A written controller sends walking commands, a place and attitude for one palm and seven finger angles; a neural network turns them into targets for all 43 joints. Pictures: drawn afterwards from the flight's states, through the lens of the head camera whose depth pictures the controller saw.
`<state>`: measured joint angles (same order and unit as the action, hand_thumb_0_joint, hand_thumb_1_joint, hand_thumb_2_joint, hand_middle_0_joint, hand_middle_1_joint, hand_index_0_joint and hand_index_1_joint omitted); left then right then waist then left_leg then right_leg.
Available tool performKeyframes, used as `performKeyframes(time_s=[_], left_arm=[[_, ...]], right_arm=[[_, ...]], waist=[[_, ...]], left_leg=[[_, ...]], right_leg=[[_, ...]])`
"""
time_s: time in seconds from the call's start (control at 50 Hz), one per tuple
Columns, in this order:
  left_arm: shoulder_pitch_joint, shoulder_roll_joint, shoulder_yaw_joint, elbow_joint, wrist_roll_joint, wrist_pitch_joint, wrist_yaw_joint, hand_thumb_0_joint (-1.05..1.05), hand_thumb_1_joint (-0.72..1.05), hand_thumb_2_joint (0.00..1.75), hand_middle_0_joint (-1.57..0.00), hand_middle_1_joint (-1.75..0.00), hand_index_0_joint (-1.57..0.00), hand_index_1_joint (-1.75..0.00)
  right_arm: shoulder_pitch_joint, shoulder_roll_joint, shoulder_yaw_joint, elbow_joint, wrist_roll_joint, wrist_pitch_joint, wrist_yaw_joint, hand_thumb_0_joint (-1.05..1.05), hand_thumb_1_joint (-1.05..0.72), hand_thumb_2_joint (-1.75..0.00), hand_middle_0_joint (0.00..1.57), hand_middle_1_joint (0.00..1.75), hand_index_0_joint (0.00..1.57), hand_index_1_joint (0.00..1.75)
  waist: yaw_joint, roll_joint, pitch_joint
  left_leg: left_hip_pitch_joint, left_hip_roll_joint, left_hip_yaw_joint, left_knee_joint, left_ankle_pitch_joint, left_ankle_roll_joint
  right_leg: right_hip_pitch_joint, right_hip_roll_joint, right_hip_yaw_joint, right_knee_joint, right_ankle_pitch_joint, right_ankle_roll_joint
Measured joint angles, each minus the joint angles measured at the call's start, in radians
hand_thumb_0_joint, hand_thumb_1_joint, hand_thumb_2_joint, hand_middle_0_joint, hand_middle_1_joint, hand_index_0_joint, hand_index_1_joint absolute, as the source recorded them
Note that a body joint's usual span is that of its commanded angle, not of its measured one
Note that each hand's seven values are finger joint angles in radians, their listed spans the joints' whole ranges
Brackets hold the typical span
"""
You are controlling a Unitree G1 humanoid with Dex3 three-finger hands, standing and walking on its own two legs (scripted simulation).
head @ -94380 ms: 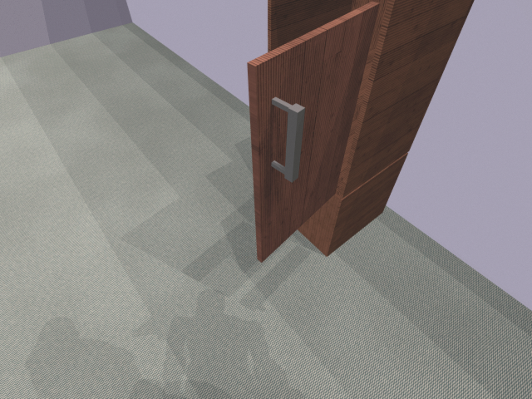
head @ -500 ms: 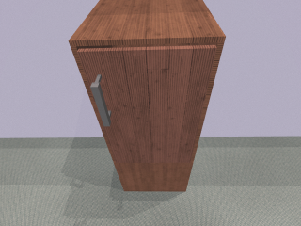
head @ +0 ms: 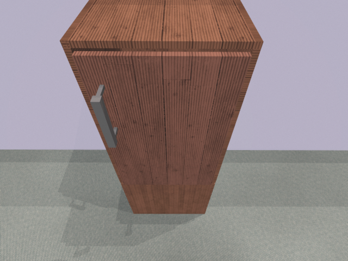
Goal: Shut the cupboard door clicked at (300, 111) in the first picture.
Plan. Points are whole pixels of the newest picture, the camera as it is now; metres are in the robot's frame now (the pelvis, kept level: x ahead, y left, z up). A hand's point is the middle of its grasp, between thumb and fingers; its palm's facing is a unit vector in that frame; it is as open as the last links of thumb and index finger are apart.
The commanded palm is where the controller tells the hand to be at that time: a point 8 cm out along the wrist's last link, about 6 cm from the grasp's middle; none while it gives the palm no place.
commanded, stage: look again from close up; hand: left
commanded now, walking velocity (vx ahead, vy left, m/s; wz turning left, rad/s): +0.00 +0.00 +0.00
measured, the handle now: (107, 118) +0.42 +0.20 +0.09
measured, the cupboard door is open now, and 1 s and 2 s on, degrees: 0 0 0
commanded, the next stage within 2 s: come to a stop and stand still in 0.26 s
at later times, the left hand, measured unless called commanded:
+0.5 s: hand out of the picture +0.03 +0.15 -0.18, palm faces +0.01 -0.98 -0.21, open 7.3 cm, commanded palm none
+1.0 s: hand out of the picture +0.04 +0.13 -0.17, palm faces +0.03 -0.98 -0.21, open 7.3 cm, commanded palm none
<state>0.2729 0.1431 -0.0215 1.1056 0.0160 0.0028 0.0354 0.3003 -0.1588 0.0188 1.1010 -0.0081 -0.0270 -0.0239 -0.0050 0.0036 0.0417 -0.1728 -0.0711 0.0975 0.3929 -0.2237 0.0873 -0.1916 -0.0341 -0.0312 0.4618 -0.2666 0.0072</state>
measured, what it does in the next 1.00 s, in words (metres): shifts its weight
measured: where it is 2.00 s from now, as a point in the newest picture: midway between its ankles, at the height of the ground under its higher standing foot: outside the picture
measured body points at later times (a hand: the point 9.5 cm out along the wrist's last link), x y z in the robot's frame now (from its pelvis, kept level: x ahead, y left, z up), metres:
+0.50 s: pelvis +0.03 -0.02 +0.00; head +0.06 -0.03 +0.45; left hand +0.03 +0.20 -0.16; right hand +0.04 -0.24 -0.16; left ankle +0.00 +0.06 -0.74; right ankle -0.01 -0.12 -0.74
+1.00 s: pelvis +0.04 -0.05 +0.00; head +0.06 -0.05 +0.45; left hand +0.04 +0.18 -0.16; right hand +0.05 -0.27 -0.16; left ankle +0.00 +0.06 -0.74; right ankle -0.01 -0.12 -0.74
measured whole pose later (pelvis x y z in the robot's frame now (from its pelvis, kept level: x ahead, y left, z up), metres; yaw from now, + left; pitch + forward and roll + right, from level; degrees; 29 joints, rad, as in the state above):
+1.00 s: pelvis +0.04 -0.05 +0.00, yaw +1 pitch +0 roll +1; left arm 0.27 0.15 -0.01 1.12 0.01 -0.01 0.04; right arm 0.25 -0.15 0.02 1.16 -0.01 -0.02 -0.04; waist 0.00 -0.01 0.04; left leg -0.10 -0.02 0.06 0.37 -0.27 0.01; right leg -0.10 0.02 -0.06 0.42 -0.31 -0.06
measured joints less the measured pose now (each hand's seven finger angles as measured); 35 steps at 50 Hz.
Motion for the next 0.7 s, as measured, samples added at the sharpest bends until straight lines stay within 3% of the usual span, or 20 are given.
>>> performKeyframes(time_s=[0.7], left_arm=[[-0.019,0.009,0.011,0.013,-0.002,-0.011,0.01,0.01,0.92,0.9,-0.2,-0.3,-0.2,-0.3]], right_arm=[[-0.055,0.004,-0.006,0.042,0.0,0.001,-0.017,0.01,-0.92,-0.9,0.2,0.3,0.2,0.3]], waist=[[0.007,-0.006,0.007]], left_leg=[[0.057,0.033,-0.024,-0.013,-0.046,-0.05]], right_leg=[[0.065,0.035,-0.021,-0.023,-0.05,-0.042]])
